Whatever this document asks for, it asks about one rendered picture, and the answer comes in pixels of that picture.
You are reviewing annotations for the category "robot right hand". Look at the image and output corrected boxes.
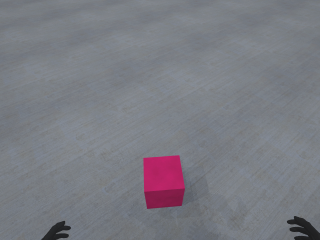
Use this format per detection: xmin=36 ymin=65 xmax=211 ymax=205
xmin=287 ymin=216 xmax=320 ymax=240

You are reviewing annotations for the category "carton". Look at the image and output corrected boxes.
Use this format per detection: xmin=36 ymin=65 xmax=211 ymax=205
xmin=143 ymin=155 xmax=185 ymax=209

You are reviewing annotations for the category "robot left hand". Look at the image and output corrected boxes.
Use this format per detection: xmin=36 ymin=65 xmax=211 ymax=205
xmin=41 ymin=221 xmax=71 ymax=240

